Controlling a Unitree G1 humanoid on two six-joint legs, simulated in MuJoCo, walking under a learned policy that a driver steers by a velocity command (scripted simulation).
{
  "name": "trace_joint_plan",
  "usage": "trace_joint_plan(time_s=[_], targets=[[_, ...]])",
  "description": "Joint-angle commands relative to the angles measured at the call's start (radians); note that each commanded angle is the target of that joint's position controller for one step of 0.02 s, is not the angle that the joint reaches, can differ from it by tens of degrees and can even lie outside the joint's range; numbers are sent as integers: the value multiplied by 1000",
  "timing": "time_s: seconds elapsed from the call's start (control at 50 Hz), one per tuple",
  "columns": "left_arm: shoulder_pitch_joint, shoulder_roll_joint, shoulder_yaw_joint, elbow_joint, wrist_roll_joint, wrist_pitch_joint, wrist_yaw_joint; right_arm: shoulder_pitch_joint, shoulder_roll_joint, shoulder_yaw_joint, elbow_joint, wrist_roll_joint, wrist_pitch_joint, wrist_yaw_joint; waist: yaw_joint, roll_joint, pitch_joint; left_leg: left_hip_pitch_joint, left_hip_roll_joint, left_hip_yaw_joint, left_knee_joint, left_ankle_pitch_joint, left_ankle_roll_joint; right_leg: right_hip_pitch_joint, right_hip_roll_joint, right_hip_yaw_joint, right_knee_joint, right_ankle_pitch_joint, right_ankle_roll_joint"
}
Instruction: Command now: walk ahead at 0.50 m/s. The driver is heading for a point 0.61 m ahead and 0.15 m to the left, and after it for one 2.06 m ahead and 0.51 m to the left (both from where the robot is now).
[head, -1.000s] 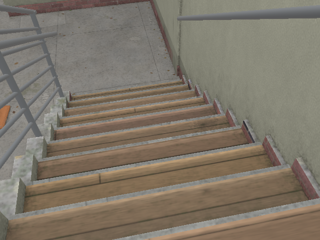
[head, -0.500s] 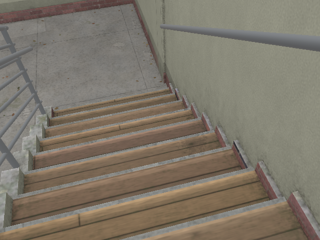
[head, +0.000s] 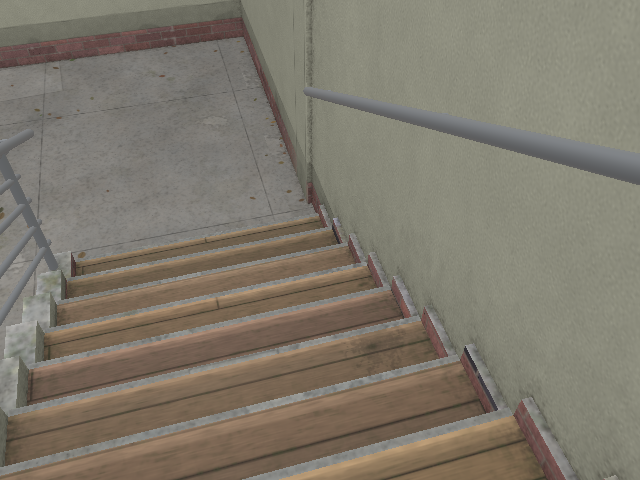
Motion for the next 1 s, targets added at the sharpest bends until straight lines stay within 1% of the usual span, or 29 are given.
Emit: trace_joint_plan(time_s=[0.02, 0.04, 0.06, 0.1, 0.12, 0.14, 0.2, 0.26, 0.28, 0.34, 0.38, 0.4, 0.42, 0.44, 0.46, 0.48, 0.52, 0.54, 0.56, 0.58, 0.64, 0.74, 0.76, 0.8, 0.84, 0.9, 0.94, 0.96, 1.0], targets=[[24, 0, -7, -34, 17, 31, -15, 23, -110, -16, -32, 1, -11, -14, 44, 78, 71, -61, 257, -233, -261, 595, 170, -15, -37, -28, -151, 118, 19], [-8, -147, -81, -78, 127, -25, -64, 30, 64, 30, -12, -100, -57, 16, 9, 57, 40, -47, 250, -221, -235, 396, 201, -117, -78, 50, -200, 284, 1], [59, -111, -71, -43, 139, -47, -88, 42, 34, 26, -1, -113, -63, 16, 22, 83, 37, -82, 228, -205, -172, 352, 196, -91, -63, 27, -138, 395, -21], [57, 0, -50, -53, 102, -70, -109, 70, -26, 23, 10, -104, -61, 16, 6, 73, 18, -173, 214, -188, -127, 320, 203, -72, -44, -35, -115, 392, -26], [-57, -4, -61, -98, 89, -71, -99, 170, 10, 39, 78, -110, -65, -6, -46, 45, 29, 56, 257, -270, -73, 250, 201, -329, -119, 119, -227, 579, -3], [-257, 98, -6, -157, -1, -44, -45, 173, -175, -17, 12, 22, -50, -14, -89, 94, 35, 186, 290, -348, -114, 306, 180, -368, -60, 0, -295, 502, 8], [-352, 85, -4, -188, 3, -32, -13, 259, -130, -13, 33, -13, -25, -44, -134, 121, 113, 251, 321, -454, -32, 311, 221, -478, -94, 48, -324, 402, 44], [-296, -9, -23, -162, -12, -21, -65, 117, -62, 10, -15, 2, -12, -51, -89, 57, 108, -216, 181, -255, 16, 30, 112, 93, -23, -43, -571, 799, 36], [-180, -152, -113, -143, 141, -31, -73, 194, 26, 50, 41, -93, -43, -8, -85, 112, 157, -323, 162, -212, 83, -176, 109, 126, -135, 51, -606, 889, 12], [-137, -1, -79, -140, 107, -27, -82, 144, -106, 19, -10, -62, -39, 11, -40, -5, 124, -335, 134, -285, 265, -296, 104, 325, -92, -44, -697, 740, 32], [193, 148, -13, -26, 61, -47, -49, 130, -145, 24, -15, -72, -11, 40, 117, -81, 16, -362, 62, -234, 630, -161, 39, 711, -75, -139, -803, 781, 24], [366, 230, 25, 9, 83, -42, -52, 213, -78, 45, 40, -98, -8, 75, 186, -192, -93, -427, 7, -246, 999, -193, -50, 903, -185, -22, -709, 800, -107], [412, 218, -2, 0, 92, -59, -82, 556, 109, 75, 138, -62, -11, 109, 29, -268, -421, -578, 15, -232, 1325, -384, -21, 1205, -347, 70, -295, 1315, -243], [411, 210, -6, -2, 136, -59, -97, 425, 32, 67, 73, -32, -19, 131, 83, -209, -326, -802, 19, -182, 1574, -371, -28, 1097, -388, 156, -339, 1295, -273], [338, 215, -2, 9, 99, -54, -98, 192, -20, 55, -49, -20, -28, 114, 114, -193, -183, -1005, 40, -181, 1595, -244, -6, 878, -466, 344, -565, 637, -298], [277, 132, -32, 14, 102, -62, -94, 38, -66, 41, -90, -11, -37, 88, 95, -46, -7, -1029, 83, -209, 1513, -27, 14, 608, -441, 336, -705, 161, -228], [212, 14, -78, 4, 116, -82, -94, 44, -24, 46, -89, -27, -16, 51, -27, 12, 45, -805, 182, -244, 1331, 137, 29, 245, -485, 267, -753, 357, -224], [158, -110, -115, 7, 92, -108, -59, 50, 45, 73, -94, -66, 3, 52, -71, 17, 74, -780, 237, -284, 1059, 310, 69, 155, -388, 155, -769, 279, -164], [125, -137, -125, 9, 69, -128, -35, 87, 64, 76, -66, -102, 22, 62, -83, -41, 115, -762, 239, -275, 968, 347, 85, 71, -378, 155, -807, 197, -179], [124, -151, -136, 15, 60, -148, -6, 74, 42, 67, -68, -101, 24, 78, -52, 4, 94, -700, 224, -264, 718, 463, 74, 54, -329, 51, -832, 207, -179], [203, -24, -121, 73, 113, -154, 16, -18, -6, 43, -78, -94, 16, 113, -50, -54, 28, -589, 183, -167, 697, 476, 51, 74, -285, -72, -733, 370, -194], [540, -106, -147, 240, 127, -136, 51, -216, 35, 66, -150, -61, 6, 75, 94, -22, 93, -1011, 251, -246, 371, 698, 7, 528, -397, 34, -607, 355, -192], [489, -140, -159, 208, 110, -133, 54, -238, 16, 66, -135, -59, 5, 79, 98, 51, 106, -857, 254, -192, 137, 886, 8, 423, -319, -100, -562, 229, -144], [460, -129, -168, 182, 112, -130, 35, -313, 18, 65, -152, -78, 28, 89, 107, -31, 132, -431, 180, -22, 122, 936, 17, 99, -258, -174, -613, 12, -117], [440, -51, -146, 181, 126, -130, 15, -399, -18, 47, -187, -86, 55, 97, 115, -29, 188, -346, 161, -21, 84, 853, 33, 77, -282, -189, -578, -105, -92], [484, -6, -107, 231, 91, -107, 42, -474, 1, 51, -206, -101, 54, 83, 153, -17, 241, -503, 190, -74, -167, 633, 45, 409, -392, -80, -520, 22, -79], [531, 16, -78, 254, 107, -70, 55, -482, 10, 48, -179, -89, 33, 68, 187, -2, 217, -458, 168, -35, -269, 574, 49, 533, -385, -91, -442, 195, -69], [498, 12, -75, 246, 127, -63, 47, -403, -4, 36, -132, -85, 19, 63, 142, -5, 150, -298, 150, -18, -266, 634, 57, 503, -348, -133, -314, 286, -52], [438, 18, -79, 225, 156, -39, -12, 33, -164, -50, 48, -72, -14, 52, -58, 101, -51, 425, 98, 71, -302, 949, 87, 169, -196, -259, 147, 184, 41]])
